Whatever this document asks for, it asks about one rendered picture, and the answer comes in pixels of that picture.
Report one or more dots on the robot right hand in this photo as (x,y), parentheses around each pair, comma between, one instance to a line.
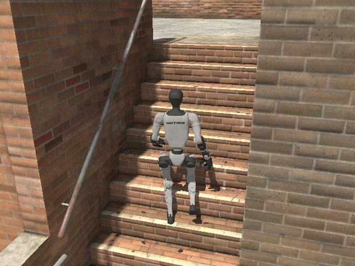
(208,163)

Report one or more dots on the robot right foot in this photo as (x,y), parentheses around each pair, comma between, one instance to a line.
(192,210)

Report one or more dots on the robot left hand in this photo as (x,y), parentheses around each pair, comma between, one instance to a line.
(161,141)

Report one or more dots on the robot right shin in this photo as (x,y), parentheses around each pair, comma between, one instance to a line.
(192,191)

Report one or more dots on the left robot upper arm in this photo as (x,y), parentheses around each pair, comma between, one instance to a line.
(157,125)

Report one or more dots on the robot right forearm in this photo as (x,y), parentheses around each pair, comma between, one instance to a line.
(204,149)

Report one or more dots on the right robot upper arm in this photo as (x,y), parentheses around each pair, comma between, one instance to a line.
(196,127)

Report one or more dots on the robot left forearm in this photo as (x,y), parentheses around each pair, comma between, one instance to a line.
(154,142)

